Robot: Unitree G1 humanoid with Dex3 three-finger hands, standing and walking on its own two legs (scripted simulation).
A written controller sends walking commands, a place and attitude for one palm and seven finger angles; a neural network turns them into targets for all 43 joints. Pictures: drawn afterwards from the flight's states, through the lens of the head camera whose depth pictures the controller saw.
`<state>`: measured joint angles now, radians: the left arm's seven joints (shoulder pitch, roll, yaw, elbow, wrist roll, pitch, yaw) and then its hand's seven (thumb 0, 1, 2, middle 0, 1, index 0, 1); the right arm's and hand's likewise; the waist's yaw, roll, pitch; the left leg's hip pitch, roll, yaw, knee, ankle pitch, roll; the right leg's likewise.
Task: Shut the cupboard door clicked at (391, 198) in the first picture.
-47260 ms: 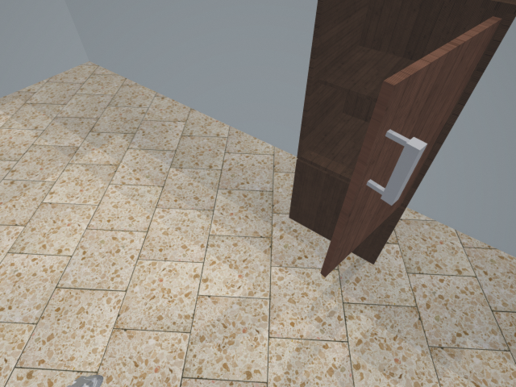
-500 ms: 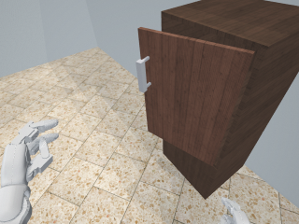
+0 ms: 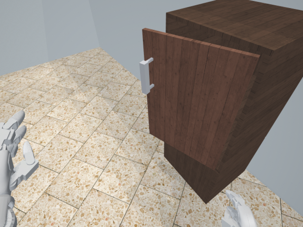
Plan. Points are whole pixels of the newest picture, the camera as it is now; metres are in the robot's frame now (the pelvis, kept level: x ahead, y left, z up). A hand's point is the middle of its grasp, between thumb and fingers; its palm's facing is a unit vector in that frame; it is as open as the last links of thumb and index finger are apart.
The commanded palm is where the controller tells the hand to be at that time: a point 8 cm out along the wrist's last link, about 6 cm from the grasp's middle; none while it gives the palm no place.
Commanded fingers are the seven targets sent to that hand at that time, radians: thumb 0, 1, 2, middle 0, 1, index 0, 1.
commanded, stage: step back with the hand held close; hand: left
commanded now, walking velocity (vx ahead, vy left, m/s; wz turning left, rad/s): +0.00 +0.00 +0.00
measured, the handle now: (148, 75) +0.66 +0.10 +0.07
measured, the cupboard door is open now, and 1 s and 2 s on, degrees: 18 18 18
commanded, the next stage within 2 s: stop stepping back and stand still in 1.54 s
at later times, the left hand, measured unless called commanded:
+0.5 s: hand (22, 169) +0.17 +0.29 +0.15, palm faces +0.38 -0.78 -0.50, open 7.4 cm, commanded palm +0.11 +0.32 +0.17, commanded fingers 0.00 0.90 0.90 -0.20 -0.30 -0.20 -0.30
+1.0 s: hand out of the picture +0.09 +0.29 +0.16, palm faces +0.49 -0.78 -0.40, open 7.4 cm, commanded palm +0.03 +0.32 +0.17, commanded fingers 0.00 0.90 0.90 -0.20 -0.30 -0.20 -0.30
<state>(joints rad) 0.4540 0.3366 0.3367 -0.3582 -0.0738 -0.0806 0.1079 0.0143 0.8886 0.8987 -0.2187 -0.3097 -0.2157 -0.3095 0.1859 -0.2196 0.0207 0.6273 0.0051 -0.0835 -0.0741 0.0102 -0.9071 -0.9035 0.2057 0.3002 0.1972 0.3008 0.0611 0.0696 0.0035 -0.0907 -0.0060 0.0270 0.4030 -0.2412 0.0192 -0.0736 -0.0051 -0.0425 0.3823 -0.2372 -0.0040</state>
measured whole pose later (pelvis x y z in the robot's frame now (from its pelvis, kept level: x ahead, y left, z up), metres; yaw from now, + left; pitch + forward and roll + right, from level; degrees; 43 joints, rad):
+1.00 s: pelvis -0.10 +0.02 -0.02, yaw +1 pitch +0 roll -2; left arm 0.51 0.40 0.42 -0.50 -0.03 -0.25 0.18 0.01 0.89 0.90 -0.22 -0.31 -0.21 -0.31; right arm 0.24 -0.23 0.01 0.61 0.00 -0.05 -0.07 0.01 -0.91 -0.90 0.21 0.30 0.20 0.30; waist 0.00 -0.01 -0.01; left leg -0.47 -0.01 0.02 0.66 -0.26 0.04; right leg -0.41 -0.01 -0.04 0.56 -0.16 0.01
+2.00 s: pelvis -0.27 +0.05 -0.02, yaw +0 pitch -2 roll -4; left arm 0.57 0.46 0.43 -0.52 -0.07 -0.16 0.16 0.01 0.88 0.90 -0.22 -0.31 -0.22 -0.31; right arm 0.30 -0.21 0.01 0.67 -0.01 -0.06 -0.09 0.01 -0.90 -0.90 0.21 0.30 0.20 0.30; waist -0.03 0.00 -0.09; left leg -0.50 0.02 0.03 0.62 -0.18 0.00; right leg -0.05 0.04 -0.03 0.52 -0.43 0.00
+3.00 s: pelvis -0.30 +0.11 -0.01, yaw -2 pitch +0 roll -1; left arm 0.52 0.40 0.42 -0.46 -0.03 -0.19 0.18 0.01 0.89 0.90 -0.21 -0.31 -0.21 -0.31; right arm 0.26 -0.21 0.00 0.66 0.00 -0.08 -0.09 0.01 -0.91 -0.90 0.20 0.30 0.20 0.30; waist -0.02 -0.02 -0.01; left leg -0.30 0.01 0.06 0.52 -0.22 0.04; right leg -0.18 0.01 -0.07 0.49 -0.30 -0.02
